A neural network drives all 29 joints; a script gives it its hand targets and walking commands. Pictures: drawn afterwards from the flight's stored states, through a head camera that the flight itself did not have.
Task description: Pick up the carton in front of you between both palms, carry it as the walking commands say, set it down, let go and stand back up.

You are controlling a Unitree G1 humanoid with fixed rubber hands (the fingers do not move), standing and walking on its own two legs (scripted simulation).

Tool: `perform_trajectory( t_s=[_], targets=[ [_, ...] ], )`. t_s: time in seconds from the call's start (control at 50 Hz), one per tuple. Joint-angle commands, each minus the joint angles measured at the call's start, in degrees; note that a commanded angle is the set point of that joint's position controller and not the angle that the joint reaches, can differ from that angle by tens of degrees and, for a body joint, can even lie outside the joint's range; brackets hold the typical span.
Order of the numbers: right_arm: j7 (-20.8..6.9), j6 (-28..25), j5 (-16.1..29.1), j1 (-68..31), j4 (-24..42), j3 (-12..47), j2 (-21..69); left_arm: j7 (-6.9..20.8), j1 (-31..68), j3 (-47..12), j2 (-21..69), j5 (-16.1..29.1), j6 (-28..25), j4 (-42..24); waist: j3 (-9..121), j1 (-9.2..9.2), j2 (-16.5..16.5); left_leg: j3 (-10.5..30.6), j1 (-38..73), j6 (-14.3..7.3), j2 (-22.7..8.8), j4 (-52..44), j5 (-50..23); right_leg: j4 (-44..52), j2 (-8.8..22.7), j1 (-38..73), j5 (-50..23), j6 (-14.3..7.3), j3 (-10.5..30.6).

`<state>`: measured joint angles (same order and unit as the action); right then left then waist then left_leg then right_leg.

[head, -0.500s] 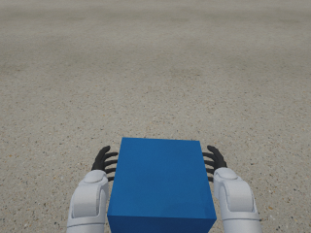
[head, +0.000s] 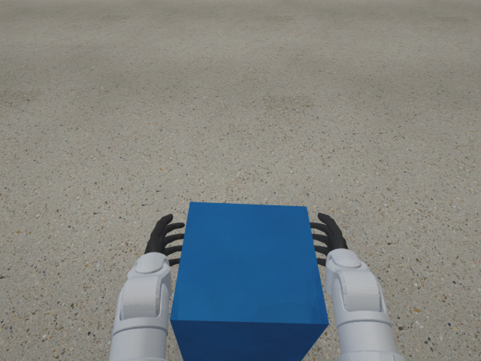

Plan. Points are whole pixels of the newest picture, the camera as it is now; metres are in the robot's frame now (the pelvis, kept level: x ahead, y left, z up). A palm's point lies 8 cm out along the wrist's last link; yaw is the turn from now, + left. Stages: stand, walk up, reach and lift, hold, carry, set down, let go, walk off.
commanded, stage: carry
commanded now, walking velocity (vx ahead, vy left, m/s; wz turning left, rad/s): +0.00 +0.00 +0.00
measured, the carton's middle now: (244, 288) +0.29 +0.00 -0.05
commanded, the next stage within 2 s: hold in 0.44 s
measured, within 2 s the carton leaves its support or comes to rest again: neither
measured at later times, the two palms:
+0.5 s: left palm (154, 263) +0.29 +0.15 +0.05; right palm (335, 261) +0.29 -0.15 +0.04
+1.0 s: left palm (141, 290) +0.24 +0.16 +0.06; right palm (335, 271) +0.26 -0.14 +0.05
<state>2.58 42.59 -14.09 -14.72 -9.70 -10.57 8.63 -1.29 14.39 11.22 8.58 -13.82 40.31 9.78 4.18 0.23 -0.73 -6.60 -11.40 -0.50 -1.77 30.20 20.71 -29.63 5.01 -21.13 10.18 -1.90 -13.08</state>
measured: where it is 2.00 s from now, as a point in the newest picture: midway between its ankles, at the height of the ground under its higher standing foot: outside the picture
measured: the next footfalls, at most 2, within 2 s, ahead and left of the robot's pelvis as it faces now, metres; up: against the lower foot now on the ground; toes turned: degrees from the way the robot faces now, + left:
none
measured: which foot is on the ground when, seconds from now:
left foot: down 0.00-1.00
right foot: down 0.00-1.00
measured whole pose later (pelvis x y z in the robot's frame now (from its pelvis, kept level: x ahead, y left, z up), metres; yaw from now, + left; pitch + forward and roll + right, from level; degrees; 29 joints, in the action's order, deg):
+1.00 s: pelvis -0.04 -0.01 +0.01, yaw +4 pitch -8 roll +0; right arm 0.8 40.3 -17.4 -17.9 -15.6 -14.9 9.5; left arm 0.4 18.7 16.3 9.7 -16.9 35.9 20.3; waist -3.0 -0.1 -2.2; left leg 1.8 -2.0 -0.4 0.8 24.6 14.6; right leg -22.2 0.4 -9.1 5.2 -0.8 -1.8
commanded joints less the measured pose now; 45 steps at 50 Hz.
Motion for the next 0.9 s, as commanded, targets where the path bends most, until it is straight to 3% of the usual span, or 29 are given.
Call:
perform_trajectory(
  t_s=[0.0,0.42,0.44,0.46,0.5,0.54,0.56,0.58,0.62,0.68,0.72,0.78,0.84,0.88],
  targets=[
    [-14.2,-2.1,14.2,-26.0,2.3,31.1,49.9,13.3,23.8,-30.3,50.3,13.0,-0.1,-0.1,14.8,-0.1,0.5,4.7,-1.9,-1.1,-6.6,-4.8,-15.7,2.0,6.0,12.9,-14.4,0.6,7.1],
    [-14.4,-2.4,14.7,-27.8,2.5,31.6,51.5,13.6,25.6,-30.9,51.9,13.6,-0.4,0.0,14.7,-0.18,0.5,5.1,-2.5,-1.4,-6.7,-5.7,-13.6,2.8,5.9,13.0,-11.9,0.6,7.1],
    [-14.5,-2.3,14.7,-22.3,3.6,31.8,52.3,13.9,21.5,-29.8,54.0,13.0,-1.0,1.1,9.4,0.16,-4.0,13.9,-5.9,-1.3,5.2,-9.3,-29.9,3.3,-9.4,30.0,-24.7,-0.6,16.1],
    [-14.1,-3.1,15.4,-22.6,5.9,31.7,50.7,13.3,21.4,-28.6,51.5,12.4,-2.1,0.6,13.6,-1.2,-3.6,13.9,-5.7,-1.1,4.7,-8.5,-34.9,3.7,-8.4,34.4,-30.9,-0.8,18.5],
    [-13.4,-3.7,14.0,-21.9,4.4,31.1,50.1,13.0,20.2,-28.5,51.8,11.5,-2.9,-0.6,12.5,-1.11,-2.5,14.7,-5.7,-0.8,5.2,-9.9,-35.1,4.4,-8.6,37.1,-31.5,-0.4,18.8],
    [-13.7,-4.1,14.0,-23.8,5.8,31.2,49.4,12.8,19.9,-26.8,49.8,10.0,-3.4,0.9,11.2,-1.09,-1.4,13.8,-2.4,-0.8,5.7,-11.0,-29.9,5.7,-9.0,34.2,-27.5,1.1,18.1],
    [-13.6,-4.1,13.9,-24.5,5.8,31.9,49.4,13.0,20.9,-27.4,50.6,10.8,-3.7,0.8,12.0,-1.3,-0.6,13.6,-2.0,-0.7,5.5,-10.9,-29.7,5.9,-9.3,34.6,-27.8,1.1,18.2],
    [-13.8,-4.0,14.1,-25.4,5.4,32.4,49.8,13.1,21.8,-27.6,50.9,10.8,-3.8,1.6,12.4,-1.45,-0.8,13.3,-1.5,-1.0,5.7,-12.2,-24.8,6.2,-9.5,34.9,-24.5,1.4,17.9],
    [-13.8,-3.9,13.8,-25.4,4.8,32.9,50.8,13.6,24.6,-29.0,51.8,12.5,-4.0,0.9,12.6,-0.69,1.4,13.3,-1.4,-1.1,5.5,-12.7,-22.7,6.5,-10.0,34.2,-20.9,1.4,17.3],
    [-13.8,-3.9,11.3,-23.6,0.7,29.2,50.7,14.6,28.2,-29.1,51.6,13.1,-4.0,2.5,9.3,1.57,0.6,13.7,-4.6,-1.1,4.7,-14.0,-15.6,6.9,-10.2,33.6,-13.4,0.7,16.7],
    [-14.2,-4.0,10.5,-24.9,-1.7,27.0,50.5,15.2,29.5,-27.5,51.3,12.1,-4.1,5.2,5.5,1.97,-0.8,13.8,-8.3,-1.6,4.1,-15.5,-8.4,6.6,-10.1,33.6,-9.1,0.6,16.4],
    [-15.3,-4.5,11.0,-28.5,-3.4,26.3,52.0,15.6,31.3,-25.5,52.6,11.0,-4.9,8.1,3.4,0.97,-1.9,14.1,-14.1,-2.7,3.2,-17.6,-1.0,5.6,-9.8,36.5,-5.7,0.9,16.0],
    [-16.8,-4.8,12.3,-31.5,-3.7,27.8,54.0,15.6,31.8,-24.5,54.4,10.0,-5.7,9.1,5.6,-0.96,-2.7,13.7,-12.6,-3.1,3.3,-17.9,-0.5,5.6,-9.6,36.5,-5.2,1.6,15.9],
    [-17.4,-4.8,12.6,-32.5,-4.5,28.0,54.7,15.8,33.4,-24.3,55.2,10.1,-6.0,9.3,5.6,-1.25,-2.2,13.6,-14.5,-3.3,3.2,-17.9,1.3,5.6,-9.7,37.7,-3.8,1.8,16.0]
  ],
)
